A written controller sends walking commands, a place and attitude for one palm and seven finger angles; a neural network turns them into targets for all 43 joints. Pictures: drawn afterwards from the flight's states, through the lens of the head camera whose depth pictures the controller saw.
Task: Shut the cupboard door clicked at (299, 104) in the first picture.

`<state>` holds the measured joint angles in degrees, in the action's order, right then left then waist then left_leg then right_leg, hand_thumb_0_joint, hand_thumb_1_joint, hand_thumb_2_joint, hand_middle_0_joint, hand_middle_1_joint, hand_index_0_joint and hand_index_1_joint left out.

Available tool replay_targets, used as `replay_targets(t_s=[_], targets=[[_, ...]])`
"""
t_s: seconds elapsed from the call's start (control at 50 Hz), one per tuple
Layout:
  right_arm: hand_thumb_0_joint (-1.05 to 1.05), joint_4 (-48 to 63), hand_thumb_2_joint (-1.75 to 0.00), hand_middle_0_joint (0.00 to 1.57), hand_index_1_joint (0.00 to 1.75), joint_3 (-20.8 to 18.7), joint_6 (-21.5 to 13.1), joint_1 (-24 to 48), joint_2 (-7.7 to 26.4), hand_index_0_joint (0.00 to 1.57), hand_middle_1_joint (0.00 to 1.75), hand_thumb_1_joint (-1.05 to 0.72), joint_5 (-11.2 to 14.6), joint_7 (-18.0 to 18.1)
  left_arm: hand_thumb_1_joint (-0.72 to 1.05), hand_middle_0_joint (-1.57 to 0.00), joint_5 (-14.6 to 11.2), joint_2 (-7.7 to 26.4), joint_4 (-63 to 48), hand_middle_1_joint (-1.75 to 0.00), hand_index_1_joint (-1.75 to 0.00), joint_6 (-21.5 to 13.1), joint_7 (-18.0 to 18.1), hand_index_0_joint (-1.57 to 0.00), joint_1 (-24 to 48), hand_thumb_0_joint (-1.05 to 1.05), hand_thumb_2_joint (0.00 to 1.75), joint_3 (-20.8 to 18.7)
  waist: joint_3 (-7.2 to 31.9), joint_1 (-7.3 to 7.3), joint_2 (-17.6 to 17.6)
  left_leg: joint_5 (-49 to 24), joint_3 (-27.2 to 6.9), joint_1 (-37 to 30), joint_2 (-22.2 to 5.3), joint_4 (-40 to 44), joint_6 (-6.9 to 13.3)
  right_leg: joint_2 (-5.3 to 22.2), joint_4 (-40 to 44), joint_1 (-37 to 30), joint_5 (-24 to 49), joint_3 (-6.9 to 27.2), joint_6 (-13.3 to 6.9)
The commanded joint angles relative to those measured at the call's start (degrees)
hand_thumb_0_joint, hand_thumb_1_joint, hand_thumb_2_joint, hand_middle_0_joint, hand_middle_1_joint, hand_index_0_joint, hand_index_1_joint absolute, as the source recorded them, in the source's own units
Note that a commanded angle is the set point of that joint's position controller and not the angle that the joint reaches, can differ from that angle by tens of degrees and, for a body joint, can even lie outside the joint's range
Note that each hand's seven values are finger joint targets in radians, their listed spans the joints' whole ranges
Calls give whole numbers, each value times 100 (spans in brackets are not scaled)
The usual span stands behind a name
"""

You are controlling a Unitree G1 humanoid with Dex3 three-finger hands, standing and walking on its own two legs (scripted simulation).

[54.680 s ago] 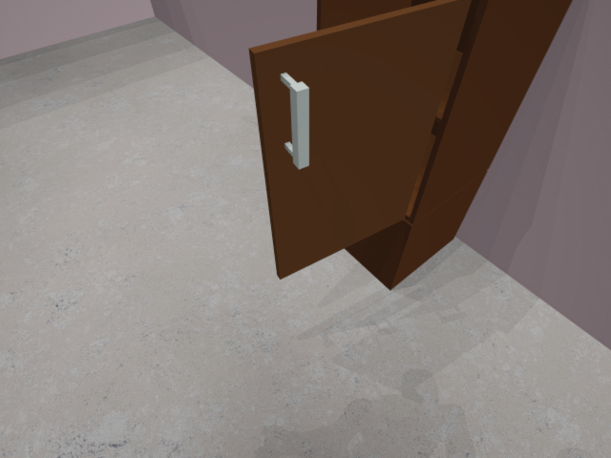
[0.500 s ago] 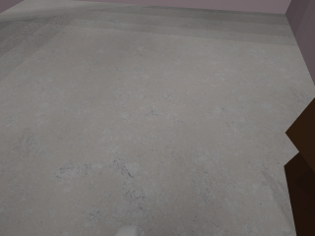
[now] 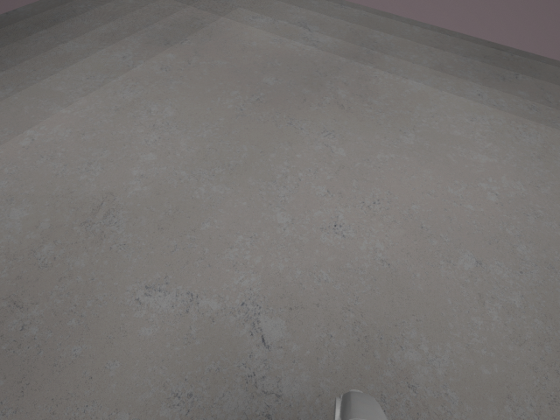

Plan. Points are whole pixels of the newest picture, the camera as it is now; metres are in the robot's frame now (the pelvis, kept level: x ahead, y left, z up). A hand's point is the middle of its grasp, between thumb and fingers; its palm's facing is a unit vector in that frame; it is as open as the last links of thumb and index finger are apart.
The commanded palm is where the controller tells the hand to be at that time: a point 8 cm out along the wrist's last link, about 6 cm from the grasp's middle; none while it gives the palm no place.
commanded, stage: turn to face it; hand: left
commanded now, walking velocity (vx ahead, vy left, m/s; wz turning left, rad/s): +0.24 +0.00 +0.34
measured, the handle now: out of the picture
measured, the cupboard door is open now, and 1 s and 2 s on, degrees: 24 24 24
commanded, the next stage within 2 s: none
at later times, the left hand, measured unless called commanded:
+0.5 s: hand (214, 361) +0.23 +0.13 -0.16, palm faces -0.04 -0.97 -0.22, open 7.2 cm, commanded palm none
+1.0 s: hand (211, 290) +0.36 +0.16 -0.16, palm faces -0.35 -0.91 -0.22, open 7.4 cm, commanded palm none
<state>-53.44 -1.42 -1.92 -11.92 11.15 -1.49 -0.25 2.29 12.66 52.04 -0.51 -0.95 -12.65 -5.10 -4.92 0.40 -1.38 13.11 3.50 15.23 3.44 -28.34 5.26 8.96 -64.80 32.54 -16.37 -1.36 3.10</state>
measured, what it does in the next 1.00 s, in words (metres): walks ahead, turning right: right foot, then left foot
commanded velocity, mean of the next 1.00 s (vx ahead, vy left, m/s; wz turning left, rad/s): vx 0.01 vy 0.00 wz -0.55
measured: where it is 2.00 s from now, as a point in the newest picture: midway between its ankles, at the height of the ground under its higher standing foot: (282, 414)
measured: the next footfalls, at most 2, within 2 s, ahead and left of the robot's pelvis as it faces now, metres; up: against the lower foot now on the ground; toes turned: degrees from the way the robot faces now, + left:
right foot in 0.24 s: +0.24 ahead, -0.15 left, +0.00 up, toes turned -5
left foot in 0.68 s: +0.25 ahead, +0.08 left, +0.00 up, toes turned -11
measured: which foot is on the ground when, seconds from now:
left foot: down 0.00-0.26, up 0.28-0.66, down 0.68-1.00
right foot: up 0.00-0.22, down 0.24-0.68, up 0.70-1.00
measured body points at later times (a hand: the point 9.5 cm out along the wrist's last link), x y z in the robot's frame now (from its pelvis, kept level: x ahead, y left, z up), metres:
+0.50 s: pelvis +0.16 -0.05 +0.01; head +0.20 -0.06 +0.45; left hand +0.23 +0.18 -0.14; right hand +0.18 -0.29 -0.15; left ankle +0.14 +0.08 -0.68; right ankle +0.20 -0.15 -0.74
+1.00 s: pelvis +0.20 -0.01 +0.01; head +0.23 +0.00 +0.46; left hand +0.38 +0.20 -0.14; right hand +0.17 -0.27 -0.12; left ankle +0.21 +0.08 -0.74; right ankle +0.13 -0.15 -0.68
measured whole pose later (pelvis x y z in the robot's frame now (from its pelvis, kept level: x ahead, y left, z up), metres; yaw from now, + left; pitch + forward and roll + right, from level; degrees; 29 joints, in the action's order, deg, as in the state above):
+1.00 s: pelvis +0.20 -0.01 +0.01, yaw -25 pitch +0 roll -2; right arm -52.2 -1.6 0.6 -11.9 10.6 -1.7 1.5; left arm 1.7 15.1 51.7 4.8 -1.9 -11.0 -6.2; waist -3.9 0.8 -0.6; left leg 17.3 12.3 9.3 -6.2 -27.2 1.1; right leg 2.8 -53.2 24.8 -22.0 -2.2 3.5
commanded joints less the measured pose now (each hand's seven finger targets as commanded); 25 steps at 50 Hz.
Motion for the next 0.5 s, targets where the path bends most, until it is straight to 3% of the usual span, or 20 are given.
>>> replay_targets(t_s=[0.0, 0.06, 0.12, 0.18, 0.2, 0.22, 0.24, 0.26, 0.28, 0.3, 0.34, 0.38, 0.42, 0.48], targets=[[0, 153, -90, 20, 30, -286, -154, -431, 890, 20, 30, -90, 25, 108, 90, -20, -35, 300, -380, -30, -30, -5, -8, -20, -101, 0, 90, -23, 264, -79, 524, -189, -1619, -352, -1553, 1698, 692, -49, 765, 295, 559, 76, 96], [0, 13, -90, 20, 30, -281, -139, -655, 816, 20, 30, -90, 16, 108, 90, -20, -60, 240, -527, -30, -30, -13, -6, -20, 374, 0, 90, 32, 189, -179, 442, -1040, -1446, -591, -1494, 1544, 694, -184, 1664, 119, 754, -1, 113], [0, -241, -90, 20, 30, -217, -144, -884, 594, 20, 30, -90, 4, 174, 90, -20, -82, 86, -394, -30, -30, -55, 47, -20, 358, 0, 90, 165, 362, -194, 630, -2487, -986, -1019, -1438, 1072, 530, -446, 2564, -461, 906, -170, -52], [0, -403, -90, 20, 30, -202, -89, -935, 585, 20, 30, -90, 11, 216, 90, -20, -91, 133, -164, -30, -30, -83, 83, -20, -31, 0, 90, 185, 385, -32, 616, -2854, -602, -921, -1428, 449, 193, -696, 3349, -1545, 1221, -261, -265], [0, -443, -90, 20, 30, -198, -75, -909, 575, 20, 30, -90, 38, 208, 90, -20, -92, 284, -26, -30, -30, -125, 98, -20, -473, 0, 90, 141, 493, 171, 423, -2492, -460, -722, -1336, 30, 13, -661, 3759, -2194, 1647, -105, -302], [0, -439, -90, 20, 30, -178, -82, -962, 451, 20, 30, -90, 66, 190, 90, -20, -68, 538, 123, -30, -30, -170, 122, -20, -889, 0, 90, 77, 687, 311, -88, -1745, -287, -205, -1040, -597, -188, -386, 3730, -2996, 2791, 329, -447], [0, -384, -90, 20, 30, -186, -82, -1133, 300, 20, 30, -90, 98, 163, 90, -20, -30, 870, 221, -30, -30, -206, 156, -20, -1225, 0, 90, -3, 884, 353, -914, 153, 104, 680, -373, -1810, -400, 596, 3839, -3687, 4166, 1589, -982], [0, -321, -90, 20, 30, -193, -1, -1235, 300, 20, 30, -90, 122, 195, 90, -20, -94, 1090, 271, -30, -30, -192, 151, -20, -1395, 0, 90, -14, 1001, 293, -1246, 2451, 172, 911, -101, -3028, -533, 1454, 4395, -3546, 4602, 2336, -1674], [0, -309, -90, 20, 30, -164, 82, -1059, 306, 20, 30, -90, 98, 233, 90, -20, -133, 887, 226, -30, -30, -175, 204, -20, -1102, 0, 90, -3, 883, 215, -1430, 2365, -364, 1099, -381, -3385, -562, 1229, 4577, -3286, 4214, 2477, -1790], [0, -331, -90, 20, 30, -189, 134, -879, 364, 20, 30, -90, 98, 224, 90, -20, -138, 716, 163, -30, -30, -118, 253, -20, -705, 0, 90, 7, 665, 115, -1511, 2047, -435, 1176, -523, -3508, -597, 1034, 4781, -2875, 3681, 2359, -1704], [0, -280, -90, 20, 30, -175, 214, -615, 327, 20, 30, -90, 108, 198, 90, -20, -132, 619, -2, -30, -30, -31, 269, -20, -272, 0, 90, -15, 664, -11, -608, 1442, -415, 1059, -640, -3533, -675, 695, 4834, -2364, 2897, 1760, -1598], [0, -259, -90, 20, 30, -167, 313, -571, 196, 20, 30, -90, 68, 164, 90, -20, -115, 580, -46, -30, -30, -15, 246, -20, -102, 0, 90, -40, 719, -123, -264, 1064, -303, 867, -609, -3305, -736, 418, 4927, -1950, 2264, 1437, -1395], [0, -201, -90, 20, 30, -188, 357, -566, 143, 20, 30, -90, 29, 147, 90, -20, -84, 540, -76, -30, -30, -7, 243, -20, -91, 0, 90, -92, 780, -126, -290, 824, -280, 872, -601, -2943, -776, 277, 4980, -1878, 1820, 1424, -1306], [0, 5, -90, 20, 30, -203, 337, -286, 229, 20, 30, -90, 45, 163, 90, -20, -71, 668, -64, -30, -30, 30, 219, -20, -193, 0, 90, -127, 944, -17, -431, 943, -284, 965, -552, -2240, -822, 270, 4858, -2239, 1787, 1703, -1362]])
